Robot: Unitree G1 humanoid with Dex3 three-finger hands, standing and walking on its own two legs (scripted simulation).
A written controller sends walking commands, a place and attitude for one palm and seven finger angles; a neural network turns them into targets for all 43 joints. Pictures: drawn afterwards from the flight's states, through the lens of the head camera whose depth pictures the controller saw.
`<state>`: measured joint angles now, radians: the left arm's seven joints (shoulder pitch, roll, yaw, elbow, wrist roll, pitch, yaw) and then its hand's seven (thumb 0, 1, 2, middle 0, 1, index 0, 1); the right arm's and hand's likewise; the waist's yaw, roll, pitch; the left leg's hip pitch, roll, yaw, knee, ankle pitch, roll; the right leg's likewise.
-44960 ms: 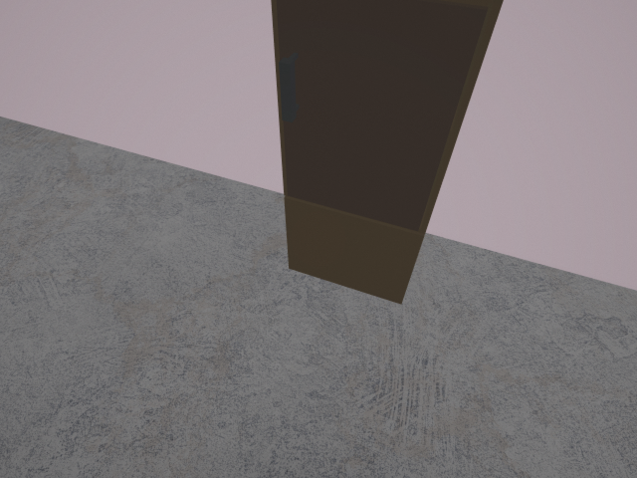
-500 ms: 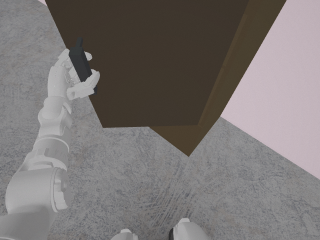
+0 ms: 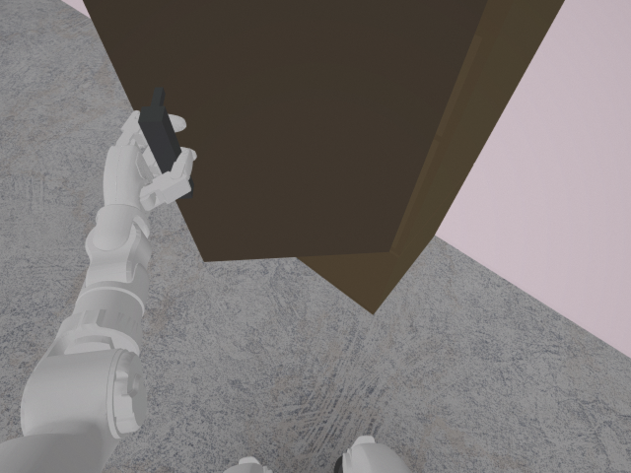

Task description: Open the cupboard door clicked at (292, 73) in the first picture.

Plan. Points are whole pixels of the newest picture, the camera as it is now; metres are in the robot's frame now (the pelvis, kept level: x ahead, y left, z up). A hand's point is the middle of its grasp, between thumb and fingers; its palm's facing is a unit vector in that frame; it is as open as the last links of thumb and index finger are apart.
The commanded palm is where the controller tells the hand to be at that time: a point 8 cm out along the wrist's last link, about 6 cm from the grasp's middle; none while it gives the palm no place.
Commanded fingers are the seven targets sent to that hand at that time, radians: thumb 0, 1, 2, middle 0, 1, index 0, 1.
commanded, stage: pull the door open along its arc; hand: left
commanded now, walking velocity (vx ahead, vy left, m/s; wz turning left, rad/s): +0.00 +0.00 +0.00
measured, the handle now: (171, 145) +0.53 +0.17 +0.08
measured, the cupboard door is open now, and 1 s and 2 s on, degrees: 44 81 80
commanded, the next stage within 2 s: open thumb and fingers to let go in 0.88 s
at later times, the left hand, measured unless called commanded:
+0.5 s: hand (223, 266) +0.34 +0.09 +0.09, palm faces +0.39 -0.92 +0.05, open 6.7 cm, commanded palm +0.28 +0.13 +0.08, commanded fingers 0.00 0.90 0.90 -0.40 -1.35 -0.40 -1.35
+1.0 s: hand (276, 332) +0.26 +0.03 +0.09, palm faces +0.28 -0.96 -0.02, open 6.7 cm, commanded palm +0.22 +0.08 +0.08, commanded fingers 0.00 0.76 0.84 -0.39 -1.34 -0.39 -1.34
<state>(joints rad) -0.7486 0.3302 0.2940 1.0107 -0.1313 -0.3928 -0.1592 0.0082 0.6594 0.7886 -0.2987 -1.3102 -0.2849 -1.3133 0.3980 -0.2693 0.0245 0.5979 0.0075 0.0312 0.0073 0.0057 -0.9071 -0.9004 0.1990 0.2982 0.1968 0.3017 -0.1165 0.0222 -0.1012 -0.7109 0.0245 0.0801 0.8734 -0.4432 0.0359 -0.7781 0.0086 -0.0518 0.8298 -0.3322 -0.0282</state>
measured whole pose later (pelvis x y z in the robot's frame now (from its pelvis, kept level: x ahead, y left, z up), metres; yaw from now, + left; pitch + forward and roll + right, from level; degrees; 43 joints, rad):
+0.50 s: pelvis +0.01 -0.01 +0.01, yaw +2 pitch +9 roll +0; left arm -0.05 -0.10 -0.10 0.18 0.03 -0.21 0.49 0.01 0.62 0.78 -0.30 -1.28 -0.29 -1.27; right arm 0.18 -0.19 0.02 0.53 -0.05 0.02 0.03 0.01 -0.91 -0.90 0.20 0.30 0.19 0.30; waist 0.01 0.02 -0.10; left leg -0.51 0.01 0.05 0.78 -0.43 0.02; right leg -0.58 -0.01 -0.08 0.78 -0.35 -0.04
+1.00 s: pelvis +0.02 -0.04 +0.01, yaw +4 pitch +5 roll +1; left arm 0.32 -0.02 -0.33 -0.15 0.05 -0.12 0.48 0.00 0.59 0.71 -0.31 -1.30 -0.34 -1.32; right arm 0.19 -0.19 0.02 0.52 -0.05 0.02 0.03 0.01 -0.91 -0.90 0.20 0.30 0.19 0.30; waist -0.02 0.06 -0.08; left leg -0.43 0.03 0.01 0.79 -0.45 -0.02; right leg -0.49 0.01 -0.12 0.79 -0.39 -0.08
